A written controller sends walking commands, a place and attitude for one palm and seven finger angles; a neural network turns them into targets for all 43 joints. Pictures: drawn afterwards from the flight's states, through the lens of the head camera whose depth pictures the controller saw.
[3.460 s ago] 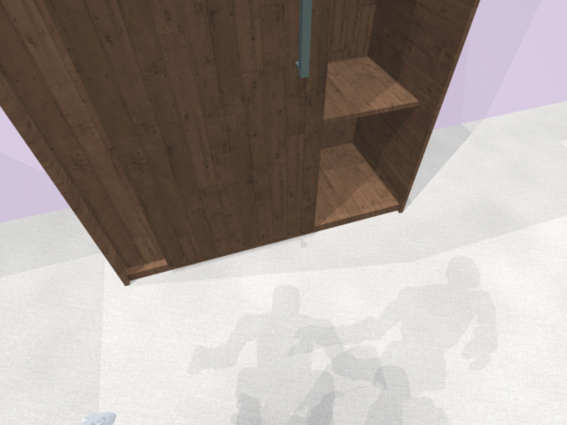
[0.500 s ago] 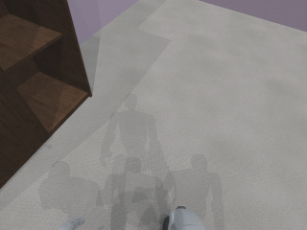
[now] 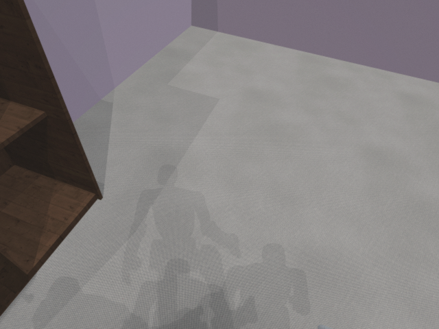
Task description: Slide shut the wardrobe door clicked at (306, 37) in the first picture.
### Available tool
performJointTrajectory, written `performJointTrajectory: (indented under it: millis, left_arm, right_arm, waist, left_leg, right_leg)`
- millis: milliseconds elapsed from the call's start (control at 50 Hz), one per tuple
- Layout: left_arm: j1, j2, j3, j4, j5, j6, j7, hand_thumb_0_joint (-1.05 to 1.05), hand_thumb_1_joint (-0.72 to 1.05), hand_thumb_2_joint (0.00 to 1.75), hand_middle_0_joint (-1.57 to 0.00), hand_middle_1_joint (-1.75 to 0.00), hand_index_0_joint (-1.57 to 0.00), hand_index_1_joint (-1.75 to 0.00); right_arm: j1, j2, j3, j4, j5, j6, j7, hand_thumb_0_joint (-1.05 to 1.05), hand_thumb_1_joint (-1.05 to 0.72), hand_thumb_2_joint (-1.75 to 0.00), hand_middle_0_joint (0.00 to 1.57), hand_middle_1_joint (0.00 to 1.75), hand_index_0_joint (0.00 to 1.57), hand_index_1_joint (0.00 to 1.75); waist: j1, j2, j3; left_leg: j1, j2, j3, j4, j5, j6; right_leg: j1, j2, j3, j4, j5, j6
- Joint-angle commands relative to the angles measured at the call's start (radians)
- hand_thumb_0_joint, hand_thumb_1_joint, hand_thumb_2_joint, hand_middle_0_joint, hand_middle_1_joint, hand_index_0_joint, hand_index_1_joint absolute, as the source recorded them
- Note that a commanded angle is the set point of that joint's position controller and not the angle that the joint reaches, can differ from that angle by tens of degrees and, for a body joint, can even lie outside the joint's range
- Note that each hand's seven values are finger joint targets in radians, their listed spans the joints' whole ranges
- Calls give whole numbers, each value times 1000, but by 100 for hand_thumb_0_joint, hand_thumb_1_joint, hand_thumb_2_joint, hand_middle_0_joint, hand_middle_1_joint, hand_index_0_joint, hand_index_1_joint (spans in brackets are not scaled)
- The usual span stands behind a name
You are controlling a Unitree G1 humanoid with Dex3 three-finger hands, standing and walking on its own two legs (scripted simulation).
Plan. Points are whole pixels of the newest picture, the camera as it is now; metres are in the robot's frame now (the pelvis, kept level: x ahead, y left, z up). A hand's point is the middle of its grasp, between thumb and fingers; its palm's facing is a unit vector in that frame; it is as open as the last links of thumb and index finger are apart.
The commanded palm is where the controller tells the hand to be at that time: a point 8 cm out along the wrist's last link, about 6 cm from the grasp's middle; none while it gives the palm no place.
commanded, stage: walk to a spot facing it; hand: left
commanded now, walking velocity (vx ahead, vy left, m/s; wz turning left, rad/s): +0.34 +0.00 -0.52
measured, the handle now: out of the picture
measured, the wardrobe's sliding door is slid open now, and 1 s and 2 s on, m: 0.45 0.45 0.45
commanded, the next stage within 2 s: turn to face it in 0.34 s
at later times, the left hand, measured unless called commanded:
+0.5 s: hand (185, 240) +0.36 +0.11 -0.18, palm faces -0.30 -0.94 -0.17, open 7.4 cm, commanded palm none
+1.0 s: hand (179, 217) +0.43 +0.13 -0.18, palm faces -0.05 -0.99 -0.17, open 7.3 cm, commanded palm none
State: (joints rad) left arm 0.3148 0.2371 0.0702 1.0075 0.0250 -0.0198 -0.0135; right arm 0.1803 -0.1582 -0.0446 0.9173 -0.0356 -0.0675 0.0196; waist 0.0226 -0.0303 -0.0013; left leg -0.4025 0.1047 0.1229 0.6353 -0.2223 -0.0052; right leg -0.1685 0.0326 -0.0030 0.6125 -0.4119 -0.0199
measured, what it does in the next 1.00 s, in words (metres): walks ahead: right foot, then left foot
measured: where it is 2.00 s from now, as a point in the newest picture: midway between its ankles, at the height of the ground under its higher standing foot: (239, 326)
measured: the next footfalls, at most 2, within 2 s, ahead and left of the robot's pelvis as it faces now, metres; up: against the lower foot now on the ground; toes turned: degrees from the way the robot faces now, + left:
right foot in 0.50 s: +0.33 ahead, -0.17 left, +0.00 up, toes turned -25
left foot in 0.92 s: +0.40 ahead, +0.04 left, +0.00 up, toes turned +4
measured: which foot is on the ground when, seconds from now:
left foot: down 0.00-0.50, up 0.52-0.90, down 0.92-1.00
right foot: up 0.00-0.48, down 0.50-0.92, up 0.94-1.00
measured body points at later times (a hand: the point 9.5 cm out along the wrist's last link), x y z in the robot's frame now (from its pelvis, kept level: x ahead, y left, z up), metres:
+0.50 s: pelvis +0.22 -0.05 -0.01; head +0.27 -0.05 +0.44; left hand +0.38 +0.16 -0.16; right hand +0.07 -0.23 -0.15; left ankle +0.08 +0.11 -0.71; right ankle +0.30 -0.15 -0.73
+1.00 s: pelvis +0.32 -0.04 +0.00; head +0.36 -0.01 +0.44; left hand +0.43 +0.19 -0.17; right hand +0.35 -0.29 -0.13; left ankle +0.36 +0.04 -0.72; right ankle +0.28 -0.16 -0.68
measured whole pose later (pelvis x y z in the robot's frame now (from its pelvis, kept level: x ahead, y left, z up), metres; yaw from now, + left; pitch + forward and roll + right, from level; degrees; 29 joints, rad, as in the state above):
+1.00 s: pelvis +0.32 -0.04 +0.00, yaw -4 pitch +1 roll -2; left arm 0.16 0.20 0.07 0.94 0.02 0.05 0.02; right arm 0.24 -0.17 -0.06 0.94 -0.03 0.01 0.01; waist -0.04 -0.05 0.06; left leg -0.41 0.06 0.13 0.71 -0.33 0.06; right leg -0.41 -0.09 -0.17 1.01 -0.55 0.05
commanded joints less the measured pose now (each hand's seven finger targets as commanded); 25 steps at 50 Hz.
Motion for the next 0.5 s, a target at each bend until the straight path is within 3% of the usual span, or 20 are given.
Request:
performJointTrajectory:
  millis: [0, 20, 40, 60, 80, 120, 200, 260, 340, 380, 400, 420, 440, 460, 480]
  left_arm:
    - [-93, 60, 19, -108, -1, -26, 1, 0, 90, 90, -20, -30, -20, -30]
    - [-108, 60, 23, -106, 1, -26, -10, 0, 90, 90, -20, -30, -20, -30]
    - [-84, 41, 26, -89, 7, -19, -19, 0, 90, 90, -20, -30, -20, -30]
    - [-48, 25, 27, -75, 11, -7, -23, 0, 90, 90, -20, -30, -20, -30]
    - [-16, 9, 28, -64, 10, 6, -24, 0, 90, 90, -20, -30, -20, -30]
    - [4, -6, 31, -57, 10, 20, -25, 0, 90, 90, -20, -30, -20, -30]
    - [-63, -25, 33, -84, 13, 32, -34, 0, 90, 90, -20, -30, -20, -30]
    - [-150, -36, 25, -109, 12, 32, -40, 0, 90, 90, -20, -30, -20, -30]
    - [-251, -52, 16, -134, 7, 22, -41, 0, 90, 90, -20, -30, -20, -30]
    - [-206, -36, 18, -126, 5, 13, -37, 0, 90, 90, -20, -30, -20, -30]
    - [-150, -20, 21, -110, 7, 8, -35, 0, 90, 90, -20, -30, -20, -30]
    - [-52, -1, 22, -83, 11, -2, -28, 0, 90, 90, -20, -30, -20, -30]
    - [86, 42, 32, -38, 16, -16, -17, 0, 90, 90, -20, -30, -20, -30]
    - [177, 158, 53, -10, 17, -33, 0, 0, 90, 90, -20, -30, -20, -30]
    - [230, 219, 56, 10, -8, -35, 10, 0, 90, 90, -20, -30, -20, -30]
  right_arm:
    - [321, -240, -51, 50, -1, -2, -39, 0, -90, -90, 20, 30, 20, 30]
    - [244, -196, -37, 24, 5, -7, -39, 0, -90, -90, 20, 30, 20, 30]
    - [189, -161, -28, 18, 2, -14, -39, 0, -90, -90, 20, 30, 20, 30]
    - [157, -138, -24, 17, 5, -20, -41, 0, -90, -90, 20, 30, 20, 30]
    - [145, -130, -22, 20, 8, -25, -43, 0, -90, -90, 20, 30, 20, 30]
    - [159, -107, -20, 36, 15, -32, -48, 0, -90, -90, 20, 30, 20, 30]
    - [216, -113, -27, 59, 16, -33, -51, 0, -90, -90, 20, 30, 20, 30]
    - [248, -119, -30, 80, 14, -26, -51, 0, -90, -90, 20, 30, 20, 30]
    - [286, -129, -36, 105, 5, -8, -50, 0, -90, -90, 20, 30, 20, 30]
    - [257, -151, -48, 97, 7, -2, -51, 0, -90, -90, 20, 30, 20, 30]
    - [242, -174, -53, 90, 11, 1, -51, 0, -90, -90, 20, 30, 20, 30]
    - [231, -187, -56, 85, 15, 4, -48, 0, -90, -90, 20, 30, 20, 30]
    - [217, -181, -48, 81, 23, 4, -43, 0, -90, -90, 20, 30, 20, 30]
    - [270, -100, -32, 76, 43, 4, -34, 0, -90, -90, 20, 30, 20, 30]
    - [269, -58, -22, 61, 45, 6, -46, 0, -90, -90, 20, 30, 20, 30]
  waist:
    - [-135, 292, 11]
    - [-95, 173, 81]
    - [-62, 125, 102]
    - [-33, 118, 99]
    - [-18, 135, 83]
    - [-8, 142, 69]
    - [-27, 132, 75]
    - [-50, 166, 104]
    - [-83, 202, 129]
    - [-49, 213, 94]
    - [-22, 214, 53]
    - [22, 205, -12]
    - [93, 153, -99]
    - [112, -81, -234]
    - [102, -155, -339]
  left_leg:
    - [389, 414, -593, -486, -426, 112]
    - [304, 379, -503, -486, -395, 111]
    - [260, 339, -376, -488, -312, 86]
    - [231, 297, -255, -476, -214, 58]
    - [220, 272, -163, -470, -145, 52]
    - [246, 236, -53, -457, -10, 38]
    - [354, 246, 42, -439, 177, 80]
    - [404, 247, 106, -421, 279, 90]
    - [450, 244, 183, -353, 448, 87]
    - [477, 260, 215, -239, 665, 78]
    - [481, 257, 231, -142, 778, 67]
    - [457, 241, 237, 4, 837, 47]
    - [344, 203, 233, 200, 730, 15]
    - [14, 101, 186, 487, 93, -23]
    - [-127, -23, 64, 765, -435, -45]
  right_leg:
    - [-560, -51, 48, 637, -74, -18]
    - [-569, -96, 40, 672, 13, -17]
    - [-553, -120, 34, 674, 82, -6]
    - [-516, -128, 27, 663, 129, 3]
    - [-493, -134, 18, 655, 161, 13]
    - [-498, -138, 3, 644, 230, 26]
    - [-592, -161, -39, 536, 261, 54]
    - [-596, -164, -86, 371, 272, 57]
    - [-515, -109, -157, 144, 238, 29]
    - [-418, -67, -182, 78, 216, -3]
    - [-327, -32, -205, 53, 209, -21]
    - [-183, -3, -222, -3, 239, -35]
    - [66, -15, -208, -89, 389, -41]
    - [413, -279, 91, -55, 749, -125]
    - [489, -489, 350, -79, 1187, -242]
